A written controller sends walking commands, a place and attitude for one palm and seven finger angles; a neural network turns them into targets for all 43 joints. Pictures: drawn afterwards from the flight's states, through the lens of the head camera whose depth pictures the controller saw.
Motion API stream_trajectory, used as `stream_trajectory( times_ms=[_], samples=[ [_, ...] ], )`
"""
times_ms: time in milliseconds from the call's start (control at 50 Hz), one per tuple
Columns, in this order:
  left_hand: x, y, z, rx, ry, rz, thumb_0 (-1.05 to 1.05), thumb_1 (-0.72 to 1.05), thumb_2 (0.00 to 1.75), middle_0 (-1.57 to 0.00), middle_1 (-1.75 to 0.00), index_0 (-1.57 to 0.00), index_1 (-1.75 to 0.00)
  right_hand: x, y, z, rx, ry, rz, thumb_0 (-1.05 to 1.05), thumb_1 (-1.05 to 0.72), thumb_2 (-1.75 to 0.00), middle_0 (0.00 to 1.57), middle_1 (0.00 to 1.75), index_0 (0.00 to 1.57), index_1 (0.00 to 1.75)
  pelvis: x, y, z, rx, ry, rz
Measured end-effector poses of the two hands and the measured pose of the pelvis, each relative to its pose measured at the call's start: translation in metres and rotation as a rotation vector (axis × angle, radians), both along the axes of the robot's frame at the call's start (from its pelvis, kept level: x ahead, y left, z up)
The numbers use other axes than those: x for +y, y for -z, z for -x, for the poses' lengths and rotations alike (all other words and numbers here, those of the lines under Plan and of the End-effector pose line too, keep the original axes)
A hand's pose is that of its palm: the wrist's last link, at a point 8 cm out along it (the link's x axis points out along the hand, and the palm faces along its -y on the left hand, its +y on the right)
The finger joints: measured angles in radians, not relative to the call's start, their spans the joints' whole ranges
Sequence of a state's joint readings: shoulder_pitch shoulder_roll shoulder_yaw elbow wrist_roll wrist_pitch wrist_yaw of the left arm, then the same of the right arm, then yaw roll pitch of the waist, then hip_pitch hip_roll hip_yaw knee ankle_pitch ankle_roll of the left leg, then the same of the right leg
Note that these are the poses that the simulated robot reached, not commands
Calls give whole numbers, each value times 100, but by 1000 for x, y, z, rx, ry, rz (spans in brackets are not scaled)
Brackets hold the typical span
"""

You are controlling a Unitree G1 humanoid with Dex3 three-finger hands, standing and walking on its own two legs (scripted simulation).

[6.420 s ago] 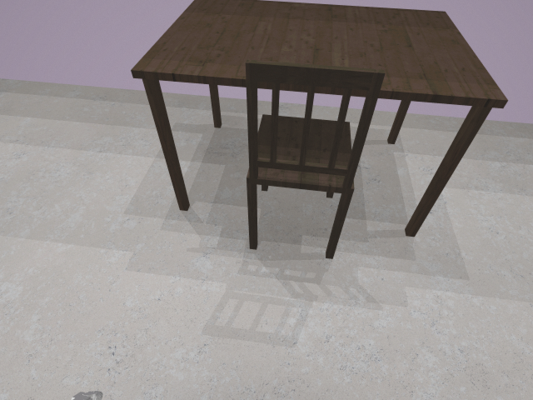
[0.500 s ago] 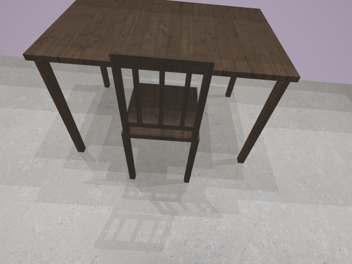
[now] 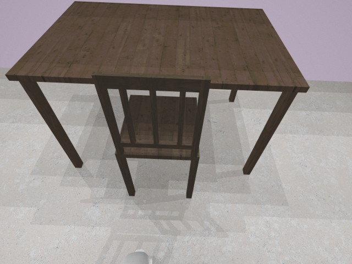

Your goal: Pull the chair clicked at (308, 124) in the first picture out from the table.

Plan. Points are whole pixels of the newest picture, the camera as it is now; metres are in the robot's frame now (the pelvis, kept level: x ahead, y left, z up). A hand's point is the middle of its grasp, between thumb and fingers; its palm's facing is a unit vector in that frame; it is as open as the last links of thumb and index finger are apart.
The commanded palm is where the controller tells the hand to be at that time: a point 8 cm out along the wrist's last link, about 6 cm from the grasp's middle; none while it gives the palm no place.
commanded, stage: take the last steps up to it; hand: left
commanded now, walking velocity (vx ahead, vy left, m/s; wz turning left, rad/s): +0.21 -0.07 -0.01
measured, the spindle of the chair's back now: (154, 119) +0.60 +0.12 -0.10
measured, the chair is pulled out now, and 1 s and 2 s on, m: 0.00 0.00 0.00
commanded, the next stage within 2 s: come to a stop and stand still in 0.16 s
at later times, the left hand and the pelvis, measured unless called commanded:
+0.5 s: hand (112, 236) +0.22 +0.19 -0.18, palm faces -0.01 -0.97 -0.23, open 7.3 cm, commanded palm none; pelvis +0.14 +0.01 -0.01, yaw -2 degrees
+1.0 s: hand (81, 257) +0.16 +0.26 -0.18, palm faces +0.03 -0.96 -0.27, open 7.4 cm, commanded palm none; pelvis +0.10 +0.06 -0.02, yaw -2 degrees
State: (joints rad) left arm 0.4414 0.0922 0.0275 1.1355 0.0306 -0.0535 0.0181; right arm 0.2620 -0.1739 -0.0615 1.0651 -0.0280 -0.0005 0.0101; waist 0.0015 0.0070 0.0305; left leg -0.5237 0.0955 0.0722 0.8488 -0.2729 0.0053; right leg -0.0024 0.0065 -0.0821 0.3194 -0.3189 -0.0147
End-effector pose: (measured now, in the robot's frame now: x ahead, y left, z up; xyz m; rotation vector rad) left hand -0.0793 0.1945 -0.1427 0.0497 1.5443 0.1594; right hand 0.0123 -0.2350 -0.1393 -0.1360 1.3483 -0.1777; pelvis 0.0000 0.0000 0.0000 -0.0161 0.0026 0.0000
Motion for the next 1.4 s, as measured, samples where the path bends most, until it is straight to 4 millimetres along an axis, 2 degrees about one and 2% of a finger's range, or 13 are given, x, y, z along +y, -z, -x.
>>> stream_trajectory(
  times_ms=[120,200,300,400,480,560,680,800,920,1040,1180,1300,1400],
  samples=[
    [20,24,-25,87,-26,36,0,90,90,-20,-30,-20,-30,33,10,-92,-129,-50,24,1,-92,-90,20,30,20,30,25,21,-48,-8,15,9],
    [42,25,-80,41,25,18,0,90,90,-20,-30,-20,-30,41,-1,-119,-180,-4,42,-1,-94,-90,20,30,20,30,31,14,-71,-15,45,-10],
    [60,12,-172,-132,68,-24,0,91,90,-20,-30,-20,-30,36,-13,-132,-153,10,59,-1,-96,-90,20,30,20,30,33,0,-99,-2,52,-11],
    [60,3,-247,-256,99,-68,0,91,90,-20,-29,-20,-30,31,-7,-133,-72,13,41,-1,-94,-90,20,30,20,30,25,-2,-122,-6,33,-15],
    [51,2,-284,-304,129,-98,0,91,90,-20,-29,-20,-30,24,9,-134,-15,42,5,0,-93,-90,20,30,20,30,11,6,-139,-19,34,-35],
    [39,-1,-301,-303,158,-110,0,91,90,-20,-30,-20,-30,16,21,-137,17,83,-21,0,-92,-90,20,30,20,30,4,10,-147,-13,32,-22],
    [39,-4,-301,-307,132,-108,0,91,90,-20,-30,-20,-30,15,17,-143,34,62,-1,0,-92,-90,20,30,20,30,12,6,-140,-8,23,-25],
    [67,9,-284,-307,115,-108,0,90,90,-21,-30,-20,-30,27,9,-153,-58,31,41,0,-91,-90,20,30,20,30,35,13,-127,-7,13,-7],
    [102,8,-256,-309,110,-134,0,90,90,-20,-30,-20,-30,50,4,-159,-183,-10,51,0,-91,-90,20,30,20,30,57,17,-114,-51,29,-5],
    [119,1,-219,-304,109,-157,0,90,90,-20,-30,-20,-30,72,7,-162,-238,-44,0,1,-91,-90,20,30,20,30,67,18,-99,-54,30,-16],
    [122,-2,-185,-243,100,-127,0,90,90,-20,-30,-20,-30,84,2,-134,-193,-43,-3,0,-92,-90,20,30,20,30,78,10,-91,-35,14,-15],
    [115,0,-170,-210,83,-92,0,90,90,-20,-30,-20,-30,84,2,-101,-78,-40,8,0,-92,-90,20,30,20,30,83,5,-91,-32,9,-15],
    [106,3,-164,-172,85,-63,0,90,90,-20,-30,-20,-30,86,2,-85,-19,-23,8,1,-91,-90,20,30,20,30,83,3,-95,-30,9,-16]
  ],
)
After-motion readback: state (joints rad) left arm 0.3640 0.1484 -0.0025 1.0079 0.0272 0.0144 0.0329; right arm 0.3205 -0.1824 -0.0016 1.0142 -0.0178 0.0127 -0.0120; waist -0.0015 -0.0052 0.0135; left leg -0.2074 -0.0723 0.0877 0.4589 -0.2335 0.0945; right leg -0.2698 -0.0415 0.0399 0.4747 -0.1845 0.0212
